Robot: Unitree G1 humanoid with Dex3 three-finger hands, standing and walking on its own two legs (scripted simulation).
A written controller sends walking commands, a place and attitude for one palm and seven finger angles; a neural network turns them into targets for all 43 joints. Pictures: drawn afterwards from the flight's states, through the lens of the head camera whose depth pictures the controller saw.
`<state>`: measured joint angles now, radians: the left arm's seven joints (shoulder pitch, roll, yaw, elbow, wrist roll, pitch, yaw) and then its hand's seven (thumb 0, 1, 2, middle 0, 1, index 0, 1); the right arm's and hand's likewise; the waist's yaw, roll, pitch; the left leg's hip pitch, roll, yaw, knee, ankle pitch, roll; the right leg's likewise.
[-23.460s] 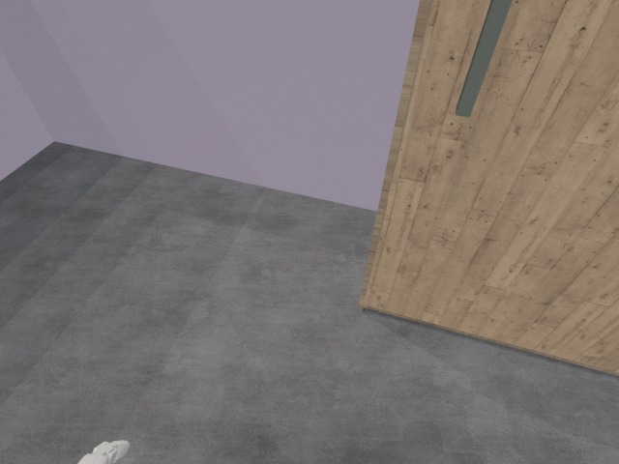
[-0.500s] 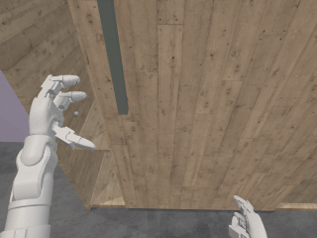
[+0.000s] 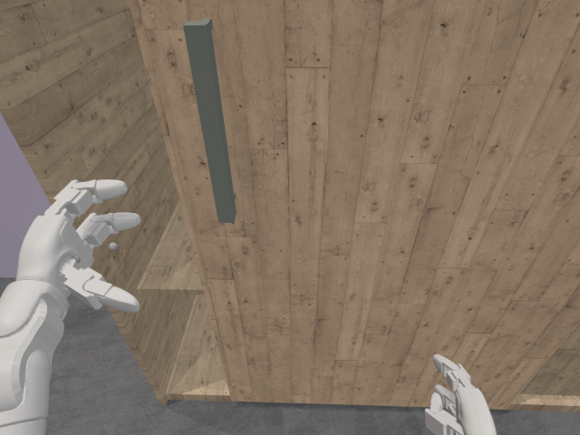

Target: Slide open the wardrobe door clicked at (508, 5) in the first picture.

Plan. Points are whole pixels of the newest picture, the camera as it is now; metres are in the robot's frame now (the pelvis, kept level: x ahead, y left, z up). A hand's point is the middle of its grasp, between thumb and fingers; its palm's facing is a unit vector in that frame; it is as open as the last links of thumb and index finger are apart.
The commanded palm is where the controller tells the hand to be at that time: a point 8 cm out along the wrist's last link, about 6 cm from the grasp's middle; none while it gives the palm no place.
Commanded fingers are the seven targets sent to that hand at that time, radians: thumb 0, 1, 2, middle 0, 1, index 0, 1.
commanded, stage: draw the hand back to the body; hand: left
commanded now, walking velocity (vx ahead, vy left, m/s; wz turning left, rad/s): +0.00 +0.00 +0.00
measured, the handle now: (218, 131) +0.45 +0.16 +0.25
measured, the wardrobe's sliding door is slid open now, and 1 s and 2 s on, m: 0.23 0.23 0.23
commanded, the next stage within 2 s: step back with the hand held close in 1.22 s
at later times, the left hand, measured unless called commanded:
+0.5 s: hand (79, 291) +0.21 +0.27 +0.17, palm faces +0.42 -0.86 -0.28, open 12.2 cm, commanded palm +0.16 +0.30 +0.18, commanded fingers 0.00 0.32 0.62 -0.22 -0.64 -0.22 -0.64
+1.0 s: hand (50, 303) +0.19 +0.30 +0.16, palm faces +0.47 -0.82 -0.34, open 7.7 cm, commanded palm +0.15 +0.33 +0.17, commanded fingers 0.00 0.90 0.90 -0.20 -0.30 -0.20 -0.30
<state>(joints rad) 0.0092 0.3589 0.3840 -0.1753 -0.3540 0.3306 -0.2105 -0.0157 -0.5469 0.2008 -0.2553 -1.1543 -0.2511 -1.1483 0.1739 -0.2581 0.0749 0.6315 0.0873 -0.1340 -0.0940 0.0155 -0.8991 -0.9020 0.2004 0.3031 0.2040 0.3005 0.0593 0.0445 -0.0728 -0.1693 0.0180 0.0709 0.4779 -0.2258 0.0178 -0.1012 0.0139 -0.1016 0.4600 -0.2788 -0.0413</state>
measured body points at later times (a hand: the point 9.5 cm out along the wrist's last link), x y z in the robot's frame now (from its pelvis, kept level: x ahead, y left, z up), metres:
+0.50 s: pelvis -0.01 +0.02 +0.00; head -0.04 +0.00 +0.45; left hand +0.18 +0.31 +0.19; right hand +0.17 -0.20 -0.09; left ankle +0.03 +0.11 -0.74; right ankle -0.01 -0.09 -0.74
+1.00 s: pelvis +0.01 +0.03 +0.01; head -0.03 +0.02 +0.45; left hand +0.16 +0.34 +0.18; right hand +0.20 -0.19 -0.07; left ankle +0.03 +0.11 -0.74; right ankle -0.01 -0.09 -0.74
